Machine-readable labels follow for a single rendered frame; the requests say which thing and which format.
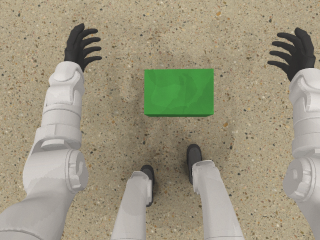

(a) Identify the robot left upper arm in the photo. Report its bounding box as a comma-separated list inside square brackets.
[0, 148, 89, 240]

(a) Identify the robot left foot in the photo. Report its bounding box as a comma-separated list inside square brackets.
[140, 165, 155, 207]

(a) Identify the robot right upper arm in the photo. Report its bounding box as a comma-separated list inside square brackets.
[282, 156, 320, 240]

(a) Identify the left robot hand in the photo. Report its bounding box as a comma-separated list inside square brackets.
[64, 23, 102, 73]

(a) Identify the robot left shin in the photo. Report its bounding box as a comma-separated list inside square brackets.
[126, 171, 148, 184]

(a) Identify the right robot hand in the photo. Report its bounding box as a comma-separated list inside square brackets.
[267, 27, 316, 82]

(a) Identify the carton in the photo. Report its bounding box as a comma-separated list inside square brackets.
[144, 68, 214, 117]

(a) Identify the left robot forearm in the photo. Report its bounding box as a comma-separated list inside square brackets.
[22, 61, 85, 194]

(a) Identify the right robot forearm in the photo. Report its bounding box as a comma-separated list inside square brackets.
[288, 68, 320, 159]

